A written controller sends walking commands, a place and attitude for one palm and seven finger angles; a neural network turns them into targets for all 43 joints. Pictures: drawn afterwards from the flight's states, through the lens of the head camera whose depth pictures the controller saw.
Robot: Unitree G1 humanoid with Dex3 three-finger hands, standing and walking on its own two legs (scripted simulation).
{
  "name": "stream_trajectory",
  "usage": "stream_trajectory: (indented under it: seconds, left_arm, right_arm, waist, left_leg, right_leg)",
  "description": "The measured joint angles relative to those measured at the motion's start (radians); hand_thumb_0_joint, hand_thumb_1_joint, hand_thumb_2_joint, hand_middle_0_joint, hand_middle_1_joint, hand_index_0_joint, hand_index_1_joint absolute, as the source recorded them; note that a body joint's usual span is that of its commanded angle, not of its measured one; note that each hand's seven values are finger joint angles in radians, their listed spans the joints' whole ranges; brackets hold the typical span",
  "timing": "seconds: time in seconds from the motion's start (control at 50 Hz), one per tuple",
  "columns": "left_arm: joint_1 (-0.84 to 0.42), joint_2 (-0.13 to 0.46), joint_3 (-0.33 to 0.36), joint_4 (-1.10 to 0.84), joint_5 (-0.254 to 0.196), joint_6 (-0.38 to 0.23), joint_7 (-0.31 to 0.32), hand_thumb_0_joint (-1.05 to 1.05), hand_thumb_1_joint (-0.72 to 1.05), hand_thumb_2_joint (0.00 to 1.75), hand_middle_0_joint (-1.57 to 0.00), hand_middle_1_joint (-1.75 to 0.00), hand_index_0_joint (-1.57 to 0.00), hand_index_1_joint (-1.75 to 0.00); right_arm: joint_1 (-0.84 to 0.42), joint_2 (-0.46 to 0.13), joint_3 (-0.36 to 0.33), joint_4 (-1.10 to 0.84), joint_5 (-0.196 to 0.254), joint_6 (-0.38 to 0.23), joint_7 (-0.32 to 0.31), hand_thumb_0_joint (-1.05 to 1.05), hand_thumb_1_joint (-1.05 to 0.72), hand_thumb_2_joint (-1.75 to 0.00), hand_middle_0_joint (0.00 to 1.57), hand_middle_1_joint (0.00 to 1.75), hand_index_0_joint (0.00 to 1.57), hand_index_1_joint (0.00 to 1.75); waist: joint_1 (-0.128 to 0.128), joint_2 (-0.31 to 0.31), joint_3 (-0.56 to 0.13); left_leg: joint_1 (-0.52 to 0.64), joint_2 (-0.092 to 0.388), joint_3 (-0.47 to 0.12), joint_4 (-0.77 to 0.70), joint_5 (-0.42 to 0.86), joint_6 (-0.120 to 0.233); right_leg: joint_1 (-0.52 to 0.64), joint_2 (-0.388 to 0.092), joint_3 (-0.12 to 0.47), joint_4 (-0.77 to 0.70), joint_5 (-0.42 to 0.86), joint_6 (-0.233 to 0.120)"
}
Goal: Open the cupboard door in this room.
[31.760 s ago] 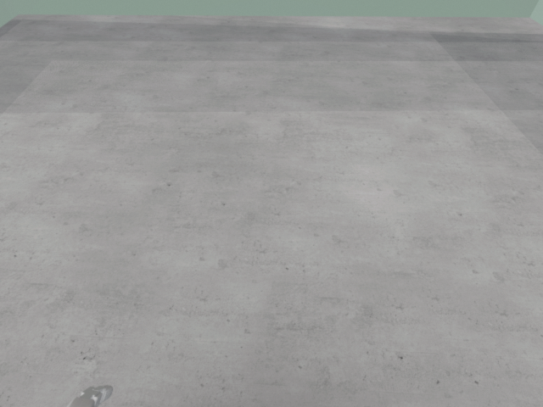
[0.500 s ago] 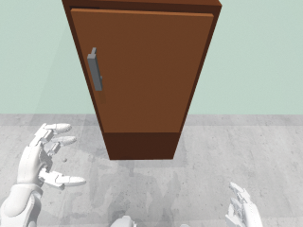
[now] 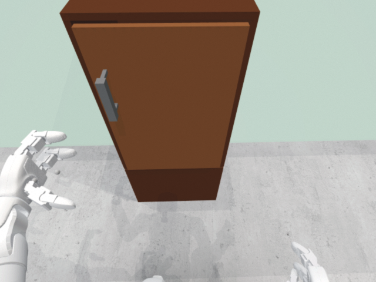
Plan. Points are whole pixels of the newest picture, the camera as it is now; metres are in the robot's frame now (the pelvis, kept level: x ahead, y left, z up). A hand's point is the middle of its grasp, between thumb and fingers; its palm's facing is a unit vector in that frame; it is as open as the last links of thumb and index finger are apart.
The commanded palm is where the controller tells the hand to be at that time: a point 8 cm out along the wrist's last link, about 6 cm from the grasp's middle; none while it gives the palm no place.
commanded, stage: raise the hand with hooked fingers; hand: left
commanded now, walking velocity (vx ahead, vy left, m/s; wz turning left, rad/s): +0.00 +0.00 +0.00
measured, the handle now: (109, 96) +0.54 +0.25 +0.07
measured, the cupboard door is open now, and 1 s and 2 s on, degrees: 0 0 0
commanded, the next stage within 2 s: move the hooked fingers beside the handle in 0.38 s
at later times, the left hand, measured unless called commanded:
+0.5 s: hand (58, 177) +0.29 +0.28 +0.08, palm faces +0.10 -0.99 +0.00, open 13.9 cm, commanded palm +0.26 +0.32 +0.08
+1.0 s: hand (68, 152) +0.35 +0.28 +0.08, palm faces +0.07 -1.00 +0.01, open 13.9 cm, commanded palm +0.32 +0.33 +0.08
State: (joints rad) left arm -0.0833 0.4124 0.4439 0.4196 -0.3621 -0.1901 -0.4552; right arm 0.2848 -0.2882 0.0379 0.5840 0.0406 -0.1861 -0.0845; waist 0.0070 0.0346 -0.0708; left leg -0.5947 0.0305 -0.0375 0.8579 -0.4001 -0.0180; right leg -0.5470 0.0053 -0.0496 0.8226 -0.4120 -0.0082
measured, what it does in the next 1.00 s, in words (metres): stands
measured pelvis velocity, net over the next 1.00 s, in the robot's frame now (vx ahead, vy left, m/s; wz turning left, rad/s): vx -0.01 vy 0.02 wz -0.02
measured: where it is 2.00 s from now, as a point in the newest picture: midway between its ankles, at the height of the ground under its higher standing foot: outside the picture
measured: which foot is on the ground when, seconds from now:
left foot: down 0.00-1.00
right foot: down 0.00-1.00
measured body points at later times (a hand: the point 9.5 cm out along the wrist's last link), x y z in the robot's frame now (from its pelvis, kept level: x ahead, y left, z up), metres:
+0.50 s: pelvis -0.01 +0.00 +0.00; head +0.03 +0.00 +0.45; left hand +0.28 +0.33 +0.08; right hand +0.15 -0.24 -0.08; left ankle +0.02 +0.13 -0.70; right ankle +0.00 -0.12 -0.70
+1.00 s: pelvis -0.01 +0.02 -0.01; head +0.05 +0.02 +0.44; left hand +0.34 +0.34 +0.08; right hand +0.11 -0.24 -0.10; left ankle +0.02 +0.13 -0.70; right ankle +0.00 -0.12 -0.70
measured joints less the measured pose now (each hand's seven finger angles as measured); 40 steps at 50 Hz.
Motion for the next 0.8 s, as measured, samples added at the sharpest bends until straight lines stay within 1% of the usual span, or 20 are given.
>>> stream_trajectory:
  seconds: [0.04,0.08,0.16,0.24,0.32,0.4,0.52,0.58,0.64,0.74,0.8]
  left_arm:
    - [0.014,-0.009,-0.012,0.000,0.004,0.008,-0.012,-0.01,-0.49,0.31,-0.29,-1.19,-0.30,-1.20]
    - [0.030,-0.024,-0.018,-0.012,0.011,0.004,-0.009,-0.01,-0.49,0.31,-0.30,-1.19,-0.30,-1.20]
    - [0.046,-0.049,-0.004,-0.035,0.020,-0.035,0.032,-0.01,-0.49,0.30,-0.30,-1.19,-0.30,-1.20]
    - [0.036,-0.051,0.010,-0.036,0.025,-0.067,0.061,-0.01,-0.49,0.30,-0.30,-1.20,-0.30,-1.20]
    - [0.033,-0.039,-0.008,-0.029,0.028,-0.060,0.044,-0.01,-0.49,0.30,-0.30,-1.20,-0.30,-1.20]
    - [0.030,-0.033,-0.019,-0.012,0.019,-0.040,0.020,-0.01,-0.49,0.30,-0.30,-1.20,-0.30,-1.20]
    - [0.010,-0.034,-0.007,0.009,0.016,-0.043,0.027,-0.01,-0.50,0.30,-0.30,-1.20,-0.30,-1.20]
    - [-0.011,-0.036,-0.013,0.016,0.027,-0.049,0.031,-0.01,-0.50,0.30,-0.30,-1.20,-0.30,-1.20]
    - [-0.058,-0.029,-0.020,0.052,0.036,-0.051,0.026,-0.01,-0.50,0.30,-0.30,-1.20,-0.30,-1.20]
    - [-0.147,0.001,-0.009,0.134,0.052,-0.044,0.018,-0.01,-0.50,0.30,-0.30,-1.20,-0.30,-1.20]
    - [-0.171,0.011,-0.006,0.147,0.062,-0.046,0.020,-0.01,-0.50,0.30,-0.30,-1.20,-0.30,-1.20]
  right_arm:
    - [0.005,-0.007,-0.007,-0.006,0.001,0.003,0.003,0.01,-0.90,-0.90,0.20,0.30,0.20,0.30]
    - [0.007,-0.011,-0.013,-0.012,-0.003,0.005,0.006,0.01,-0.90,-0.90,0.20,0.30,0.20,0.30]
    - [0.007,-0.007,-0.020,-0.019,-0.009,0.010,0.012,0.01,-0.90,-0.90,0.20,0.30,0.20,0.30]
    - [0.005,0.002,-0.019,-0.019,-0.007,0.016,0.013,0.01,-0.90,-0.90,0.20,0.30,0.20,0.30]
    - [-0.001,0.007,-0.011,-0.018,-0.003,0.021,0.008,0.01,-0.90,-0.90,0.20,0.30,0.20,0.30]
    - [-0.008,0.014,-0.001,-0.022,0.000,0.022,0.002,0.01,-0.90,-0.90,0.20,0.30,0.20,0.30]
    - [-0.015,0.021,0.009,-0.030,-0.002,0.017,0.002,0.01,-0.90,-0.90,0.20,0.30,0.20,0.30]
    - [-0.015,0.018,0.010,-0.028,-0.004,0.012,0.000,0.01,-0.90,-0.90,0.20,0.30,0.20,0.30]
    - [-0.020,0.015,0.013,-0.019,-0.005,0.012,-0.005,0.01,-0.90,-0.90,0.20,0.30,0.20,0.30]
    - [-0.025,0.016,0.017,-0.009,-0.006,0.021,-0.008,0.01,-0.90,-0.90,0.20,0.30,0.20,0.30]
    - [-0.012,0.013,0.011,-0.013,-0.008,0.022,-0.005,0.01,-0.90,-0.90,0.20,0.30,0.20,0.30]
  waist:
    - [-0.004,0.000,-0.003]
    - [-0.008,-0.003,0.000]
    - [-0.012,-0.015,0.007]
    - [-0.010,-0.019,0.013]
    - [-0.005,-0.009,0.012]
    - [-0.001,-0.003,0.009]
    - [0.004,-0.008,0.014]
    - [0.008,-0.009,0.017]
    - [0.008,-0.012,0.019]
    - [-0.005,-0.025,0.024]
    - [-0.013,-0.023,0.021]
  left_leg:
    - [0.001,0.002,0.005,-0.006,0.002,-0.001]
    - [0.003,0.004,0.011,-0.008,0.003,-0.001]
    - [0.007,0.006,0.017,-0.009,0.003,-0.003]
    - [0.008,0.007,0.013,-0.004,0.002,-0.004]
    - [0.009,0.005,0.011,-0.005,0.005,-0.001]
    - [0.013,0.002,0.013,-0.011,0.010,0.002]
    - [0.009,-0.002,0.014,-0.008,0.012,0.006]
    - [0.000,-0.004,0.009,0.001,0.010,0.008]
    - [-0.013,-0.007,0.005,0.012,0.009,0.010]
    - [-0.038,-0.006,0.004,0.025,0.008,0.011]
    - [-0.048,-0.003,0.006,0.032,0.004,0.012]
  right_leg:
    - [-0.003,0.001,0.005,-0.002,0.002,0.000]
    - [-0.004,0.003,0.010,-0.001,0.003,-0.001]
    - [-0.007,0.005,0.018,0.005,0.002,-0.002]
    - [-0.004,0.007,0.013,0.007,0.002,-0.004]
    - [0.002,0.005,0.011,0.001,0.006,-0.002]
    - [0.006,0.002,0.013,-0.005,0.011,0.002]
    - [0.003,-0.002,0.014,-0.004,0.014,0.005]
    - [-0.001,-0.004,0.010,0.000,0.013,0.007]
    - [-0.011,-0.006,0.006,0.007,0.012,0.009]
    - [-0.035,-0.005,0.005,0.017,0.013,0.010]
    - [-0.043,-0.003,0.007,0.017,0.014,0.011]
